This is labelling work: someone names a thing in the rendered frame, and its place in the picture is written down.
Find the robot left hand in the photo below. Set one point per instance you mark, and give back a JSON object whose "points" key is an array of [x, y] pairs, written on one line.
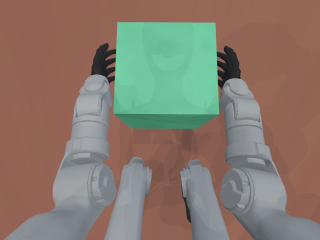
{"points": [[100, 63]]}

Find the left robot forearm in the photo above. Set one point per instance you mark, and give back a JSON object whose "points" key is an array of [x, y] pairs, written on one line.
{"points": [[90, 125]]}

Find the right robot forearm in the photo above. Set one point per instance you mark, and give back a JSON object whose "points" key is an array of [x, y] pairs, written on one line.
{"points": [[243, 128]]}

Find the robot right hand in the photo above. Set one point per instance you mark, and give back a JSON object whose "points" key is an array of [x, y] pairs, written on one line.
{"points": [[230, 67]]}

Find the robot right thigh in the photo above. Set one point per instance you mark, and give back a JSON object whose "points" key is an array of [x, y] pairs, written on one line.
{"points": [[207, 222]]}

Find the robot thigh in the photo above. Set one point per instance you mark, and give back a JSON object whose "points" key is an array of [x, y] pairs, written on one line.
{"points": [[207, 222], [127, 215]]}

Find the robot left thigh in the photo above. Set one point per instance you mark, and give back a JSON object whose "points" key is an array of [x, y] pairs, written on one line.
{"points": [[127, 215]]}

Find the right robot upper arm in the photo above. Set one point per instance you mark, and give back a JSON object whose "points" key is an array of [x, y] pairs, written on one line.
{"points": [[258, 201]]}

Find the left robot upper arm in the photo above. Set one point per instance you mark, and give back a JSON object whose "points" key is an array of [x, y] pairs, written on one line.
{"points": [[80, 193]]}

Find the carton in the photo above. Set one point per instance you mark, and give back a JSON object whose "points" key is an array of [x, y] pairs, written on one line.
{"points": [[166, 74]]}

